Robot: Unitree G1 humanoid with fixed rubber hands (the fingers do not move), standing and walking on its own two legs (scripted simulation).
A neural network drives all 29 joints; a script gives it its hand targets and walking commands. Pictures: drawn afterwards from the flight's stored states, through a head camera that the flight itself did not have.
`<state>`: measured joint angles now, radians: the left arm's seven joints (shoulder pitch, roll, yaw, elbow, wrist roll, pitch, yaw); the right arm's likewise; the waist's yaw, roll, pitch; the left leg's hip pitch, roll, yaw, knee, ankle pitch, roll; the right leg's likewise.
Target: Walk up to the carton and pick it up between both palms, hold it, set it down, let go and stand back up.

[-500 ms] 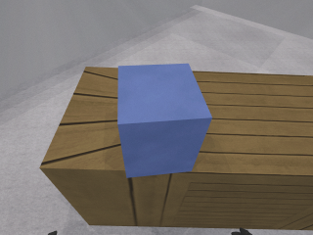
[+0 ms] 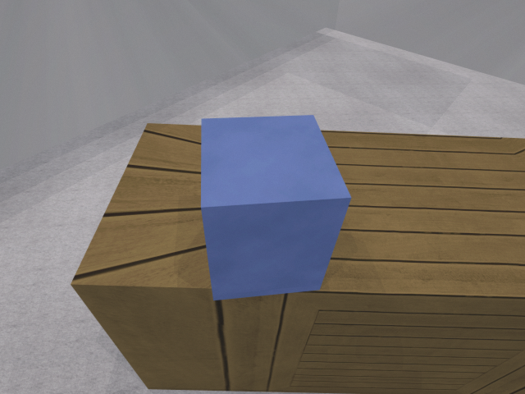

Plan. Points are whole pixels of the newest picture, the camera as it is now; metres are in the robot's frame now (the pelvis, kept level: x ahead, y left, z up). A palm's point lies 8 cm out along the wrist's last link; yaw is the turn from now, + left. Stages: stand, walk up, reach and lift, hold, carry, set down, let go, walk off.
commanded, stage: stand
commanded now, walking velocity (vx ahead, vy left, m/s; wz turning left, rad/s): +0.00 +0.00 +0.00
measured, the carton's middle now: (263, 208) +0.44 +0.03 +0.05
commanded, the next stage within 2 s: none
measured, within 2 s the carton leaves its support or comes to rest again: neither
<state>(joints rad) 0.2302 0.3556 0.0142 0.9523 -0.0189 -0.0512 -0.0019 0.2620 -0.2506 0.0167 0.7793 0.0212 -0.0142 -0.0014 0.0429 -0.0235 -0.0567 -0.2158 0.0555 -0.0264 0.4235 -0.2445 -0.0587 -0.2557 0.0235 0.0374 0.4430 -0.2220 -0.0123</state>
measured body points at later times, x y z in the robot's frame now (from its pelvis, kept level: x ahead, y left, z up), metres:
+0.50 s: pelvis -0.02 +0.00 +0.00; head -0.03 +0.01 +0.45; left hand +0.04 +0.30 -0.13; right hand +0.09 -0.26 -0.12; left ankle -0.02 +0.16 -0.74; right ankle +0.00 -0.12 -0.74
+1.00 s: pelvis -0.02 +0.00 +0.00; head -0.04 +0.00 +0.45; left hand +0.02 +0.30 -0.13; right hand +0.07 -0.26 -0.12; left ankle -0.02 +0.16 -0.74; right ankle +0.00 -0.12 -0.74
